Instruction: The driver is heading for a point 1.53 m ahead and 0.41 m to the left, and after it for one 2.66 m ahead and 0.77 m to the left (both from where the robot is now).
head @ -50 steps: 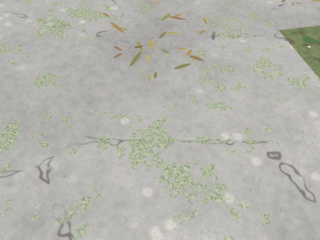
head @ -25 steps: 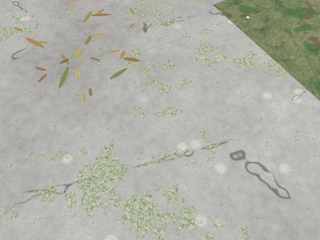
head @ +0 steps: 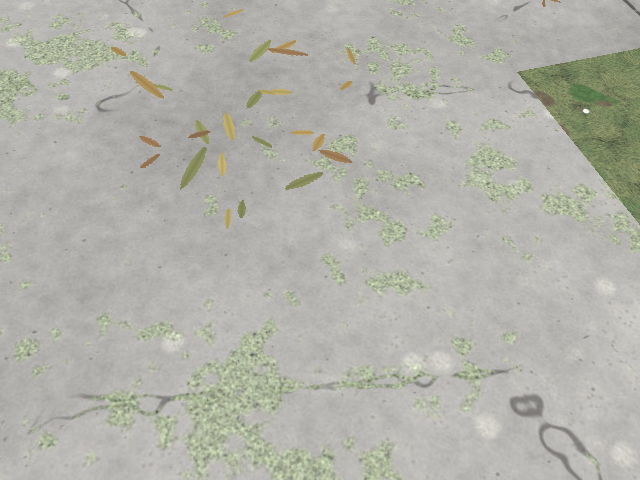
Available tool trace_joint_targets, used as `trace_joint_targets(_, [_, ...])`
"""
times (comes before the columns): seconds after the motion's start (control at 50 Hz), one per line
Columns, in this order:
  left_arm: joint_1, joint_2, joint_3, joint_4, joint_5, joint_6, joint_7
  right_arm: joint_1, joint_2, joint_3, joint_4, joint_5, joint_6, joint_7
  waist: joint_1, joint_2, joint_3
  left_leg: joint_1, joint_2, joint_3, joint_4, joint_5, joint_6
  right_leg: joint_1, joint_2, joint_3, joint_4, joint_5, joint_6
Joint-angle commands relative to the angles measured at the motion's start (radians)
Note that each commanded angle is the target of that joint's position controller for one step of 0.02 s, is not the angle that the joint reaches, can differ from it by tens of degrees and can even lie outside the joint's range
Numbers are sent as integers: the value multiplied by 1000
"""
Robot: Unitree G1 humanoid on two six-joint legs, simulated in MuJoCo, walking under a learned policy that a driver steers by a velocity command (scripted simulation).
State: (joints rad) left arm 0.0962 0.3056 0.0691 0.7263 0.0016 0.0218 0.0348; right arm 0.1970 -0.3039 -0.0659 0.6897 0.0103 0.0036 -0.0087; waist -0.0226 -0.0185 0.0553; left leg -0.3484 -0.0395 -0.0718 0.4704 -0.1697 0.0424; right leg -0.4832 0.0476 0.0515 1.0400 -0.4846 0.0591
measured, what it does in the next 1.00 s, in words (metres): steps on the spot, turning left: right foot, then left foot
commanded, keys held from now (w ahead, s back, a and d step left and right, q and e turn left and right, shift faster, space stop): q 0.78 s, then no key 0.22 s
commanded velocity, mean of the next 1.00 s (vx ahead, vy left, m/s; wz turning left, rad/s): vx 0.01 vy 0.00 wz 0.52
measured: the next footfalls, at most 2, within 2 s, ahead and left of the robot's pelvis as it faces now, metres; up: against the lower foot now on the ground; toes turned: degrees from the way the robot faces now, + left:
right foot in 0.26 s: +0.08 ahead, -0.15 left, +0.00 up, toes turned +16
left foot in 0.70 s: -0.01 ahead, +0.10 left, +0.00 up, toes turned +28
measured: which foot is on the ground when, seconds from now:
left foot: down 0.00-0.26, up 0.28-0.68, down 0.70-1.00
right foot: up 0.00-0.24, down 0.26-0.70, up 0.72-1.00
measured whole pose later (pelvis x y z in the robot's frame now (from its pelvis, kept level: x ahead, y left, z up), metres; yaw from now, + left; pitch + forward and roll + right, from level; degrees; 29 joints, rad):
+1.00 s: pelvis -0.01 +0.00 +0.00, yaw +33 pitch +1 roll -1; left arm 0.15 0.31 0.08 0.74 0.00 0.02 0.02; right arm 0.15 -0.28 -0.05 0.62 -0.01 0.03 -0.02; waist 0.00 -0.03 0.05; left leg -0.25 -0.06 -0.08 0.45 -0.22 0.05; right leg -0.45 -0.03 0.03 0.86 -0.36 0.09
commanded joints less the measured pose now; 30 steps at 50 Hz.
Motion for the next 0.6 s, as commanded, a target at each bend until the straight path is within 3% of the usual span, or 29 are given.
trace_joint_targets(0.02, [27,57,17,-53,-7,-10,5,-9,-167,-50,-76,-2,9,-20,22,152,-192,223,217,-256,-95,473,184,-37,-5,21,-103,56,34])
trace_joint_targets(0.08, [19,55,15,-50,-7,-14,3,-16,-181,-58,-86,1,21,-31,12,164,-200,180,204,-284,-98,353,173,31,0,31,-219,111,40])
trace_joint_targets(0.18, [29,74,24,-50,-13,-35,-15,-45,-179,-61,-104,3,37,-27,5,207,-173,144,188,-391,-94,191,154,118,10,38,-400,135,15])
trace_joint_targets(0.22, [86,76,32,-32,-14,-49,-23,-77,-169,-58,-114,15,45,-30,43,204,-165,114,154,-403,-54,157,118,223,9,16,-598,254,-12])
trace_joint_targets(0.24, [110,100,42,-23,-9,-51,-22,-63,-147,-52,-116,17,46,-32,45,174,-165,61,114,-382,-12,55,77,309,-45,42,-678,324,-36])
trace_joint_targets(0.26, [122,172,57,-34,10,-46,-15,-17,-94,-37,-117,3,46,-29,16,-14,-177,-60,18,-268,181,-215,18,405,-257,238,-731,365,-115])
trace_joint_targets(0.28, [97,229,67,-34,47,-40,-18,-14,-109,-45,-149,7,34,-27,-9,-274,-118,-236,-112,-98,386,-467,-35,344,-427,479,-777,502,-284])
trace_joint_targets(0.3, [51,176,53,-64,51,-46,-17,7,-185,-68,-129,-6,26,-26,-4,-197,-104,-243,-33,-116,592,-449,-67,298,-460,473,-780,496,-339])
trace_joint_targets(0.32, [-3,119,37,-77,39,-47,-11,19,-212,-82,-102,3,30,-24,-21,-129,-86,-236,-21,-108,667,-377,-78,275,-393,356,-762,469,-300])
trace_joint_targets(0.34, [-35,98,31,-84,22,-46,-6,42,-188,-81,-76,3,42,-28,-30,-99,-70,-240,-15,-90,710,-318,-96,279,-325,260,-749,434,-254])
trace_joint_targets(0.36, [-39,86,26,-84,7,-45,-1,45,-167,-77,-72,1,52,-30,-17,-102,-59,-269,-11,-83,753,-267,-113,300,-302,212,-741,448,-243])
trace_joint_targets(0.4, [-3,85,21,-75,8,-36,10,15,-127,-63,-92,11,55,-23,7,-117,-52,-278,-3,-32,745,-221,-136,321,-269,121,-741,515,-251])
trace_joint_targets(0.46, [75,112,31,-59,15,-23,20,-66,-100,-48,-137,17,49,-16,65,-144,-81,-310,36,2,599,-213,-160,456,-303,99,-728,584,-280])
trace_joint_targets(0.54, [59,163,50,-62,7,-15,7,-77,-79,-32,-161,8,49,3,72,-156,-111,-170,77,63,410,-242,-148,441,-338,39,-717,644,-288])
trace_joint_targets(0.6, [49,179,58,-58,-6,-14,-8,-58,-95,-38,-165,11,58,14,64,-166,-115,-72,66,111,285,-226,-119,413,-354,4,-693,675,-280])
